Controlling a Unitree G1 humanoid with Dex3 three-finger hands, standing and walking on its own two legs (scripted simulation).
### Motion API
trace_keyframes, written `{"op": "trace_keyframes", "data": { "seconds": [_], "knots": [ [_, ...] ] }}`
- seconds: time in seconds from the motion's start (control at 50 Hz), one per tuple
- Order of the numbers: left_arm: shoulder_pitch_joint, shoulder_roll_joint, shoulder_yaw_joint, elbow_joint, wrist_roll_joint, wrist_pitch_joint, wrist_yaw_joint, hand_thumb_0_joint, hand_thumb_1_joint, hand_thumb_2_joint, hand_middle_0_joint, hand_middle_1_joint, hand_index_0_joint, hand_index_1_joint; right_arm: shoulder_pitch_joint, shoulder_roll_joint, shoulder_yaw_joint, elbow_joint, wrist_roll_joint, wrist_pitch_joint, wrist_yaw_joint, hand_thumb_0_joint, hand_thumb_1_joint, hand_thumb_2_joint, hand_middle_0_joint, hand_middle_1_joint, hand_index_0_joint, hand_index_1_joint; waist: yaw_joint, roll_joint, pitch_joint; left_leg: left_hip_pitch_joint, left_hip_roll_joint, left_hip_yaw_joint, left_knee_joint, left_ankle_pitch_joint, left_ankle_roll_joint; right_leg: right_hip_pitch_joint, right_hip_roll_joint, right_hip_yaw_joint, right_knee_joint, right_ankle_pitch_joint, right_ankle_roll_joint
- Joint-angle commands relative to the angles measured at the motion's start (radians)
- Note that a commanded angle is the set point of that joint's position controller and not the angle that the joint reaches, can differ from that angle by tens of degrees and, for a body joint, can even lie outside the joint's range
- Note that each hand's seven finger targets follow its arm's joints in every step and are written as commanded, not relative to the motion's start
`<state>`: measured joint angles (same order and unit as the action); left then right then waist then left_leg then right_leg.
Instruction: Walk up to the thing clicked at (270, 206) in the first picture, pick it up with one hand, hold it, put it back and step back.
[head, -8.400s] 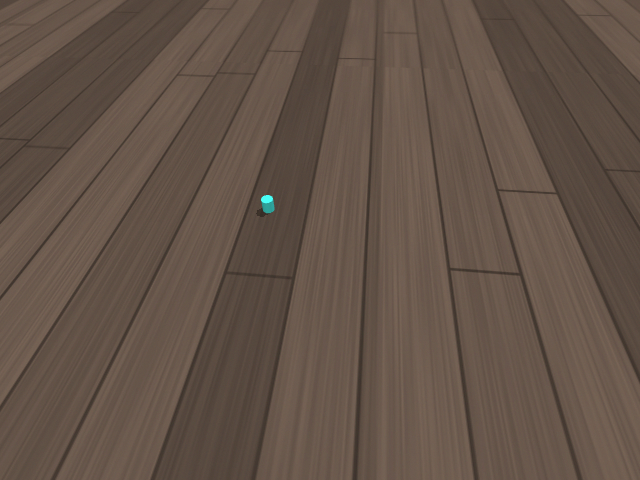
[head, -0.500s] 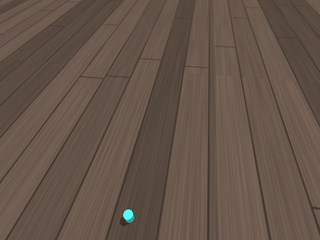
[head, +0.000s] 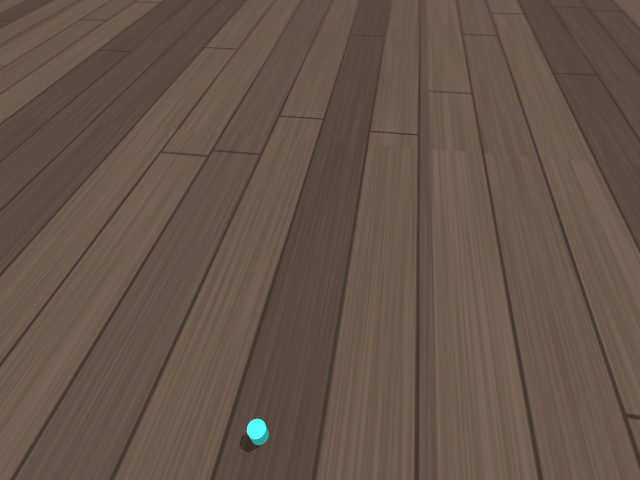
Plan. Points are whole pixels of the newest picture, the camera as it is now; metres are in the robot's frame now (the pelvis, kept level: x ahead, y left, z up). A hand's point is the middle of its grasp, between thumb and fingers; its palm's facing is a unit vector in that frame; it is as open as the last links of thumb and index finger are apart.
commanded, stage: stand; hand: left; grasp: from above
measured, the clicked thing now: (258, 432) +0.39 +0.24 -0.75
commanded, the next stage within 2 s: rise first in 0.02 s
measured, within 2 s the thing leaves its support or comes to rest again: neither
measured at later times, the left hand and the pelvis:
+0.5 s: hand out of the picture +0.15 +0.25 -0.19, palm faces -0.08 -0.92 -0.37, open 11.5 cm; pelvis -0.01 +0.00 -0.03, yaw -1 degrees
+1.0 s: hand out of the picture +0.11 +0.27 -0.25, palm faces -0.19 -0.86 -0.48, open 14.0 cm; pelvis -0.03 +0.01 -0.11, yaw -1 degrees
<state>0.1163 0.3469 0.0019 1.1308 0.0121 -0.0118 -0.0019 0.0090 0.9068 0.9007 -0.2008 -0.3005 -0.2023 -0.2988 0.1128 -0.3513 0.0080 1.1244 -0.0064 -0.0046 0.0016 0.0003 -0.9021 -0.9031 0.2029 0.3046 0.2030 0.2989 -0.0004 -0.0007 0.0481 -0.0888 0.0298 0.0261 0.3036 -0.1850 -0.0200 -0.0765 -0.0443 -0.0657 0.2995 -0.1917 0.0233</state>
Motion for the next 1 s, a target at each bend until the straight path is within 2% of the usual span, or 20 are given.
{"op": "trace_keyframes", "data": {
  "seconds": [0.0,0.1,0.12,0.14,0.16,0.18,0.2,0.22,0.24,0.28,0.36,0.44,0.46,0.54,0.58,0.62,0.7,0.88,0.92,0.98],
  "knots": [
    [-0.022,0.22,0.04,-0.056,-0.001,-0.018,0.011,0.0,0.899,0.9,-0.2,-0.3,-0.2,-0.3,-0.037,-0.209,-0.041,-0.053,-0.004,-0.024,-0.009,0.0,-0.9,-0.9,0.2,0.3,0.2,0.3,0.003,0.002,-0.067,0.0,0.113,-0.088,-0.034,0.181,0.032,0.0,-0.113,0.09,-0.041,0.161,-0.032],
    [-0.024,0.215,0.039,-0.056,-0.002,-0.018,0.012,0.0,0.819,0.976,-0.181,-0.38,-0.173,-0.38,-0.034,-0.212,-0.041,-0.051,-0.004,-0.023,-0.01,0.0,-0.882,-0.898,0.198,0.299,0.198,0.299,0.002,0.014,-0.065,-0.014,0.108,-0.086,-0.035,0.168,0.031,0.011,-0.114,0.095,-0.048,0.162,-0.031],
    [-0.375,0.062,0.046,-0.407,-0.054,-0.111,0.029,0.0,0.739,0.929,-0.204,-0.46,-0.173,-0.46,-0.016,-0.045,-0.003,-0.334,0.066,-0.07,-0.032,0.0,-0.937,-0.908,0.2,0.3,0.2,0.3,-0.115,0.007,0.015,-0.113,-0.031,0.03,0.029,0.037,0.027,-0.228,0.034,0.03,0.023,0.103,-0.027],
    [-0.477,0.112,0.064,-0.344,-0.048,-0.102,0.034,0.0,0.659,0.93,-0.2,-0.54,-0.169,-0.54,0.04,-0.072,-0.01,-0.273,0.065,-0.065,-0.042,0.0,-0.906,-0.899,0.2,0.3,0.2,0.3,-0.091,0.009,-0.034,-0.112,-0.036,0.025,0.049,0.025,0.03,-0.186,0.03,0.023,0.037,0.085,-0.026],
    [-0.298,0.193,0.116,-0.184,-0.03,-0.066,0.036,0.0,0.579,0.926,-0.204,-0.62,-0.183,-0.62,0.077,-0.11,-0.032,-0.282,0.07,-0.052,-0.052,0.0,-0.9,-0.9,0.199,0.3,0.2,0.3,-0.064,-0.033,-0.025,-0.128,-0.028,0.023,0.064,0.021,0.03,-0.182,0.039,0.012,0.052,0.059,-0.03],
    [-0.25,0.213,0.139,-0.107,-0.01,-0.044,0.024,0.0,0.499,0.922,-0.189,-0.682,-0.178,-0.693,0.095,-0.109,-0.044,-0.292,0.062,-0.046,-0.052,0.0,-0.897,-0.898,0.199,0.3,0.2,0.3,-0.052,-0.04,-0.063,-0.163,-0.037,0.022,0.108,0.034,0.031,-0.197,0.037,0.013,0.084,0.06,-0.033],
    [-0.317,0.239,0.154,-0.126,0.007,-0.04,0.012,0.0,0.419,0.915,-0.175,-0.762,-0.18,-0.768,0.102,-0.102,-0.051,-0.32,0.059,-0.045,-0.054,0.0,-0.915,-0.903,0.2,0.3,0.2,0.3,-0.047,-0.04,-0.108,-0.182,-0.036,0.018,0.15,0.058,0.035,-0.216,0.032,0.016,0.127,0.089,-0.033],
    [-0.315,0.25,0.175,-0.114,0.032,-0.044,0.001,0.0,0.339,0.925,-0.174,-0.815,-0.178,-0.811,0.115,-0.105,-0.07,-0.341,0.044,-0.051,-0.056,0.0,-0.912,-0.904,0.2,0.3,0.2,0.3,-0.035,-0.048,-0.188,-0.182,-0.036,0.015,0.188,0.087,0.034,-0.204,0.032,0.02,0.168,0.123,-0.032],
    [-0.208,0.239,0.193,-0.06,0.058,-0.032,-0.006,0.0,0.259,0.925,-0.15,-0.888,-0.167,-0.87,0.15,-0.095,-0.079,-0.342,0.032,-0.053,-0.052,0.0,-0.916,-0.904,0.2,0.3,0.2,0.3,-0.022,-0.027,-0.22,-0.22,-0.042,0.014,0.229,0.118,0.029,-0.218,0.03,0.021,0.211,0.152,-0.033],
    [-0.091,0.232,0.222,-0.117,0.092,-0.009,-0.018,0.0,0.099,0.949,-0.141,-0.943,-0.148,-0.936,0.162,-0.087,-0.096,-0.407,0.025,-0.057,-0.039,0.0,-0.896,-0.9,0.2,0.3,0.2,0.3,0.031,0.043,-0.314,-0.234,-0.049,0.015,0.265,0.167,0.017,-0.194,0.03,0.025,0.259,0.173,-0.044],
    [-0.081,0.163,0.19,-0.205,0.123,0.07,-0.01,0.0,-0.221,0.959,-0.142,-0.959,-0.136,-0.966,0.132,-0.072,-0.1,-0.494,0.036,-0.058,-0.029,0.0,-0.88,-0.895,0.2,0.3,0.2,0.3,0.009,0.048,-0.268,-0.286,-0.042,0.007,0.283,0.159,0.011,-0.255,0.042,0.016,0.273,0.14,-0.044],
    [-0.102,0.183,0.207,-0.284,0.154,0.109,0.014,0.0,-0.505,0.995,-0.117,-1.0,-0.096,-1.022,0.111,-0.061,-0.1,-0.553,0.033,-0.072,-0.018,0.0,-0.87,-0.892,0.2,0.3,0.2,0.3,-0.002,0.013,-0.262,-0.391,-0.035,0.005,0.381,0.08,0.017,-0.366,0.046,0.012,0.354,0.054,-0.04],
    [-0.067,0.152,0.201,-0.28,0.156,0.114,0.014,0.0,-0.524,0.999,-0.102,-1.022,-0.085,-1.039,0.125,-0.058,-0.101,-0.559,0.03,-0.078,-0.014,0.0,-0.86,-0.89,0.2,0.3,0.2,0.3,-0.008,-0.009,-0.264,-0.414,-0.03,0.002,0.41,0.067,0.018,-0.393,0.049,0.009,0.39,0.039,-0.038],
    [-0.054,0.181,0.234,-0.412,0.184,0.106,0.022,0.0,-0.551,1.007,-0.089,-1.05,-0.077,-1.063,0.14,-0.053,-0.11,-0.585,0.023,-0.107,-0.011,0.0,-0.875,-0.893,0.2,0.3,0.2,0.3,-0.008,0.055,-0.324,-0.49,-0.019,-0.011,0.514,0.034,0.015,-0.505,0.045,0.014,0.505,-0.002,-0.041],
    [-0.075,0.172,0.22,-0.534,0.193,0.101,0.021,0.0,-0.571,1.02,-0.09,-1.05,-0.07,-1.071,0.135,-0.045,-0.111,-0.611,0.022,-0.119,-0.016,0.0,-0.871,-0.893,0.2,0.3,0.2,0.3,-0.016,0.068,-0.365,-0.504,-0.016,-0.016,0.549,0.024,0.016,-0.546,0.044,0.018,0.546,-0.006,-0.04],
    [0.031,0.17,0.241,-0.514,0.203,0.119,0.025,0.0,-0.573,1.022,-0.09,-1.051,-0.069,-1.074,0.135,-0.045,-0.114,-0.615,0.02,-0.129,-0.023,0.0,-0.862,-0.891,0.2,0.3,0.2,0.3,-0.014,0.057,-0.373,-0.531,-0.012,-0.018,0.577,0.023,0.017,-0.566,0.043,0.02,0.572,-0.009,-0.04],
    [0.048,0.155,0.214,-0.668,0.22,0.144,0.02,0.0,-0.579,1.018,-0.09,-1.043,-0.069,-1.065,0.127,-0.039,-0.113,-0.638,0.015,-0.148,-0.031,0.0,-0.865,-0.891,0.2,0.3,0.2,0.3,-0.021,0.075,-0.409,-0.551,-0.006,-0.027,0.631,0.056,0.018,-0.609,0.041,0.022,0.619,0.012,-0.039],
    [0.164,0.155,0.222,-0.744,0.265,0.185,0.023,0.0,-0.539,0.965,-0.112,-1.042,-0.108,-1.047,0.102,-0.028,-0.106,-0.664,0.008,-0.182,-0.023,0.0,-0.882,-0.896,0.2,0.3,0.2,0.3,-0.028,0.063,-0.424,-0.699,-0.01,-0.033,0.756,-0.02,0.023,-0.735,0.043,0.02,0.732,-0.053,-0.039],
    [0.131,0.163,0.213,-0.816,0.275,0.178,0.023,0.0,-0.54,0.964,-0.12,-1.036,-0.114,-1.043,0.071,-0.028,-0.103,-0.695,0.008,-0.194,-0.022,0.0,-0.878,-0.894,0.2,0.3,0.2,0.3,-0.026,0.081,-0.432,-0.739,-0.012,-0.036,0.783,-0.061,0.024,-0.781,0.042,0.022,0.764,-0.088,-0.041],
    [0.072,0.177,0.207,-0.767,0.305,0.161,0.029,0.0,-0.523,0.934,-0.143,-1.024,-0.142,-1.026,0.066,-0.035,-0.103,-0.676,0.009,-0.205,-0.02,0.0,-0.899,-0.9,0.2,0.3,0.2,0.3,-0.051,0.074,-0.408,-0.828,-0.01,-0.045,0.838,-0.142,0.026,-0.884,0.042,0.024,0.822,-0.153,-0.041]
  ]
}}
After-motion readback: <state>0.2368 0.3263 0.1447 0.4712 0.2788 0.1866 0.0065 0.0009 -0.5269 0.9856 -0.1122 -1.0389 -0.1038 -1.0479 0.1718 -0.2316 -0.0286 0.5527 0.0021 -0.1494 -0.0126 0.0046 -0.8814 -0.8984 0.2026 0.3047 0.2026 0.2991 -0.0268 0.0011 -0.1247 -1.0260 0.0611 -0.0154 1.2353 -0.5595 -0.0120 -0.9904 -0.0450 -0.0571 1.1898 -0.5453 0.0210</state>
